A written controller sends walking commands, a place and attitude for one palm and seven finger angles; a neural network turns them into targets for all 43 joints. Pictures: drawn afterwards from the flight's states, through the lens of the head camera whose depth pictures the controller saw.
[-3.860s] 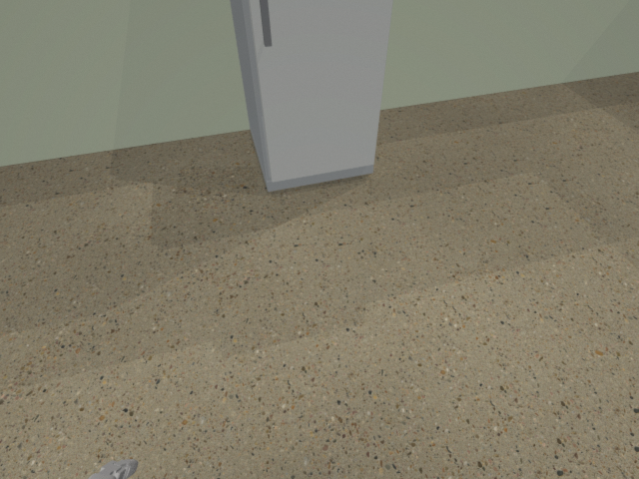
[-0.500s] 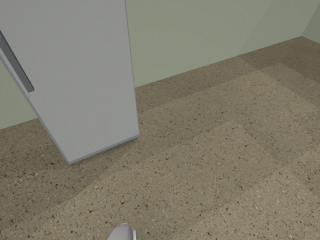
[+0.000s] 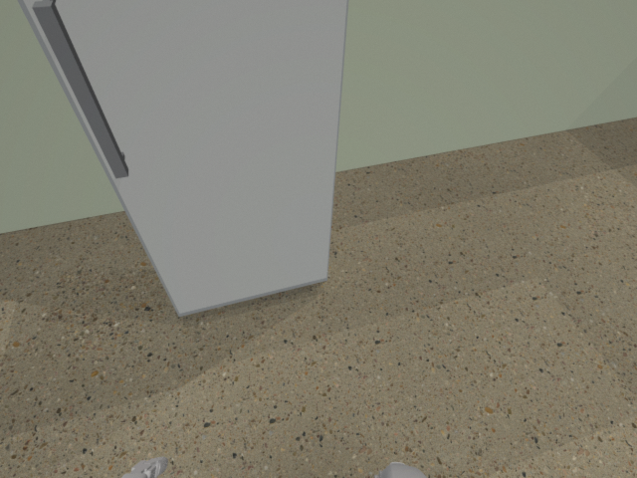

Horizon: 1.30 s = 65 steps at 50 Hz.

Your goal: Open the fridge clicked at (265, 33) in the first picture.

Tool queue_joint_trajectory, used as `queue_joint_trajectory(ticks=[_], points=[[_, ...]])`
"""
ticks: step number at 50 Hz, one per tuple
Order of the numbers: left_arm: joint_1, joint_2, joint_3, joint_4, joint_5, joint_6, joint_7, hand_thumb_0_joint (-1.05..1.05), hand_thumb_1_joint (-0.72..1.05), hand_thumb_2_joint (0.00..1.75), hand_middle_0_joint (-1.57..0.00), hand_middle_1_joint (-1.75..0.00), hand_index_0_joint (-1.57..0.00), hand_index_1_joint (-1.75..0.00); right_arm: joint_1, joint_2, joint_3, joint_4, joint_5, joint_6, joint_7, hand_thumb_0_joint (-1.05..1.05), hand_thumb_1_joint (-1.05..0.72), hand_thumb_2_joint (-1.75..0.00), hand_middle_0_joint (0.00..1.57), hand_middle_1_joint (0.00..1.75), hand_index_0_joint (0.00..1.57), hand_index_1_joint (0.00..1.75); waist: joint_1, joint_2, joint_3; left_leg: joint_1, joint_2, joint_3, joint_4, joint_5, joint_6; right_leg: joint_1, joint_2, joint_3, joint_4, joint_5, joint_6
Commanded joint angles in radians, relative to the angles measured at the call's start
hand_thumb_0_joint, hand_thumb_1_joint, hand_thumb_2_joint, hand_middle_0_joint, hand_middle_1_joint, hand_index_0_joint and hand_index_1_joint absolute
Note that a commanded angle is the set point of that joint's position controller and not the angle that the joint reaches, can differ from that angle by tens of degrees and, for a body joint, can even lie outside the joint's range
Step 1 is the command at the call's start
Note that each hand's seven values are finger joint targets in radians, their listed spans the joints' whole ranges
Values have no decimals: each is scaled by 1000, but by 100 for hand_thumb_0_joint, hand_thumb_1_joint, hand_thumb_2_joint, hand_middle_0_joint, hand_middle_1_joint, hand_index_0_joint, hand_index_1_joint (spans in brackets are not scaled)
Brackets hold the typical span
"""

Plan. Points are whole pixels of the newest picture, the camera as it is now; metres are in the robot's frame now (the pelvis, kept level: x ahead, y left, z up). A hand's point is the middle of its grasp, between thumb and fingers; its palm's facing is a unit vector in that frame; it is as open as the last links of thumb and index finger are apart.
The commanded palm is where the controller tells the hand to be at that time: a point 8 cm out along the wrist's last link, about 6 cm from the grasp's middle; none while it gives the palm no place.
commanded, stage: turn to face it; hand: left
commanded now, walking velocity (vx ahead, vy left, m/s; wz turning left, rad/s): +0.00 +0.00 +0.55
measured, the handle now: (90, 97) +0.67 +0.43 +0.11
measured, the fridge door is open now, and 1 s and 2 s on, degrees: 0 0 0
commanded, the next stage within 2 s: take the last steps up to it in 0.40 s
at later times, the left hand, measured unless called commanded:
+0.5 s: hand out of the picture -0.02 +0.16 -0.16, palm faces +0.30 -0.92 -0.26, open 7.4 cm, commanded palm none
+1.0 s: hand out of the picture +0.03 +0.19 -0.16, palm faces +0.34 -0.91 -0.23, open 7.4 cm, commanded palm none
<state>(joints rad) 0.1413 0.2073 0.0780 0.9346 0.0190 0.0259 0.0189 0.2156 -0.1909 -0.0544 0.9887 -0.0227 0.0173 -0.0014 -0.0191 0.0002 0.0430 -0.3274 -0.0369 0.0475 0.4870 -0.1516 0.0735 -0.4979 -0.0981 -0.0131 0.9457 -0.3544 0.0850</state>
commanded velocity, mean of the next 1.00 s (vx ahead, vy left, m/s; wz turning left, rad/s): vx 0.16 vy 0.01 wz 0.21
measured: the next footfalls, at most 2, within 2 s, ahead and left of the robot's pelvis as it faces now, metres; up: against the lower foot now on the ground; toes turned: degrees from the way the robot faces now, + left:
right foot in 0.14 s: +0.08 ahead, -0.15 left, +0.00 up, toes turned +2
left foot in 0.56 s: -0.03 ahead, +0.10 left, +0.00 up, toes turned +21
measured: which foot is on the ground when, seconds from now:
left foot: down 0.00-0.14, up 0.16-0.54, down 0.56-1.00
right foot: up 0.00-0.12, down 0.14-0.56, up 0.58-0.96, down 0.98-1.00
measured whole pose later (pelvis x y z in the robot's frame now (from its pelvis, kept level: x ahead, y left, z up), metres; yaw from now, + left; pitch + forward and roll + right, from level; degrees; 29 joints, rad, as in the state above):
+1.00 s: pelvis +0.04 -0.01 -0.01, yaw +19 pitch -2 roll +2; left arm 0.23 0.18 0.04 1.01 0.03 -0.02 -0.02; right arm 0.37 -0.18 -0.04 1.09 -0.02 -0.01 -0.01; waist -0.01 0.02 0.03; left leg -0.10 0.00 0.04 0.52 -0.39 0.01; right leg -0.31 -0.06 -0.09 0.58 -0.24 0.00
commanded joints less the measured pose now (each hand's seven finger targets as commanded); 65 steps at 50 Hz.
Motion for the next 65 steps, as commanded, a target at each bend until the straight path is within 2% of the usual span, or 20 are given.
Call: queue_joint_trajectory(ticks=[1, 5, 6, 7, 8, 10, 13, 22, 26, 27, 28, 29, 35, 43, 47, 48, 50, 51, 58, 65], points=[[41, 59, 12, -78, -2, 0, 6, 0, 90, 90, -20, -30, -20, -30, 9, -192, -60, -85, -6, -9, -4, 0, -90, -90, 20, 30, 20, 30, -1, 135, -66, 35, 259, -366, -195, -60, 111, 82, 37, -10, -162, -42, -2], [112, 80, 13, -82, -10, -16, 13, 0, 90, 90, -20, -30, -20, -30, -21, -193, -66, -111, 2, 0, 0, 0, -90, -90, 20, 30, 20, 30, 44, 121, -102, -50, 202, -362, -77, 70, 57, 327, 64, -17, -463, 97, -20], [140, 120, 21, -85, -3, -24, 18, 0, 90, 90, -20, -30, -20, -30, -19, -158, -63, -120, 9, 0, 5, 0, -90, -90, 20, 30, 20, 30, 57, 23, -121, -137, 142, -303, 26, -5, 2, 442, -27, 66, -608, 107, -47], [145, 227, 37, -93, 14, -32, 26, 0, 90, 90, -20, -30, -20, -30, -4, -83, -51, -141, 17, 1, 8, 0, -90, -90, 20, 30, 20, 30, 59, -279, -109, -319, -8, -111, 266, -265, -89, 528, -292, 325, -712, 136, -137], [125, 248, 32, -113, 8, -26, 25, 0, 90, 90, -20, -30, -20, -30, -21, -119, -58, -154, 5, 4, 5, 0, -90, -90, 20, 30, 20, 30, 57, -264, -91, -300, -8, -77, 484, -422, -103, 391, -417, 360, -707, 271, -220], [0, 170, 19, -138, 3, -33, 26, 0, 90, 90, -20, -30, -20, -30, 13, -127, -65, -117, -2, 30, 14, 0, -90, -90, 20, 30, 20, 30, -6, -179, -39, -255, 45, -111, 689, -303, -108, 256, -304, 204, -701, 202, -210], [-8, 133, 5, -137, 5, -37, 23, 0, 90, 90, -20, -30, -20, -30, 35, -102, -53, -101, -1, 34, 22, 0, -90, -90, 20, 30, 20, 30, -16, -154, -7, -247, 68, -57, 712, -228, -129, 279, -225, 31, -635, 360, -182], [160, 207, 19, -48, 18, -28, 12, 0, 90, 90, -20, -30, -20, -30, -97, -85, -23, -126, 15, 26, 16, 0, -90, -90, 20, 30, 20, 30, 74, -243, -66, -84, 48, 33, 299, -330, -129, 409, -253, 8, -555, 563, -217], [133, 198, 17, -24, 1, -21, 10, 0, 90, 90, -20, -30, -20, -30, 9, -107, -16, -80, 13, 5, 8, 0, -90, -90, 20, 30, 20, 30, 14, -195, -148, 186, 40, 48, -59, -72, -107, 346, -197, -57, -433, 469, -125], [139, 156, 9, -31, -7, -18, 7, 0, 90, 90, -20, -30, -20, -30, 40, -167, -27, -72, 9, -7, 7, 0, -90, -90, 20, 30, 20, 30, -3, -26, -179, 337, 139, -49, -139, -2, -81, 223, -145, -109, -324, 267, -76], [124, 92, -5, -59, -9, -14, -2, 0, 90, 90, -20, -30, -20, -30, 79, -262, -48, -72, -2, -13, 3, 0, -90, -90, 20, 30, 20, 30, -32, 271, -162, 423, 377, -353, -178, 128, 22, -31, -25, -167, -142, -161, -17], [45, 94, -14, -81, 4, -9, -2, 0, 90, 90, -20, -30, -20, -30, 116, -294, -51, -57, -6, -3, -1, 0, -90, -90, 20, 30, 20, 30, -65, 266, -106, 356, 449, -416, -214, 97, 121, -97, -3, -100, 4, -289, -27], [101, 88, -18, 17, 10, -21, -36, 0, 90, 90, -20, -30, -20, -30, 33, -160, -9, -45, 3, -42, -21, 0, -90, -90, 20, 30, 20, 30, 7, 155, 38, 222, 263, -223, -282, -85, 87, -91, -12, -47, 105, 4, -37], [30, 49, -29, 1, 6, -36, -36, 0, 90, 90, -20, -30, -20, -30, 132, -151, -19, 17, -2, -55, -20, 0, -90, -90, 20, 30, 20, 30, -14, 111, 75, 203, 291, -241, -303, -153, 121, 12, -3, -65, -209, 2, -42], [150, 48, -18, 44, 7, -53, -35, 0, 90, 90, -20, -30, -20, -30, 108, -134, -15, 36, 0, -53, -18, 0, -90, -90, 20, 30, 20, 30, 49, 68, 47, 61, 241, -193, -166, -192, 74, 304, 52, -95, -419, 96, -60], [235, 68, -9, 71, 10, -63, -31, 0, 90, 90, -20, -30, -20, -30, 103, -112, -10, 37, 4, -57, -17, 0, -90, -90, 20, 30, 20, 30, 89, -2, 18, -13, 185, -147, -45, -228, 40, 439, 27, -50, -497, 94, -73], [418, 216, 20, 118, 11, -79, -15, 0, 90, 90, -20, -30, -20, -30, 78, -45, 3, -12, 12, -66, -4, 0, -90, -90, 20, 30, 20, 30, 152, -344, -40, -317, 18, 22, 463, -443, -30, 636, -342, 494, -757, -139, -231], [413, 195, 16, 116, 0, -78, -9, 0, 90, 90, -20, -30, -20, -30, 50, -92, -11, -14, 3, -63, -1, 0, -90, -90, 20, 30, 20, 30, 141, -210, -8, -332, 61, -52, 592, -395, -26, 553, -349, 519, -808, -244, -263], [236, 50, -19, 94, 5, -102, 2, 0, 90, 90, -20, -30, -20, -30, 103, -4, -9, 47, -3, -32, 20, 0, -90, -90, 20, 30, 20, 30, 15, -101, 83, -221, 149, -7, 534, -85, -77, 288, -185, 71, -814, 95, -209], [297, 74, -17, 142, 7, -106, -2, 0, 90, 90, -20, -30, -20, -30, -40, -2, -6, -10, 1, -46, 35, 0, -90, -90, 20, 30, 20, 30, 49, -124, 85, -202, 141, 41, 259, -41, -82, 359, -179, 32, -787, 180, -228]])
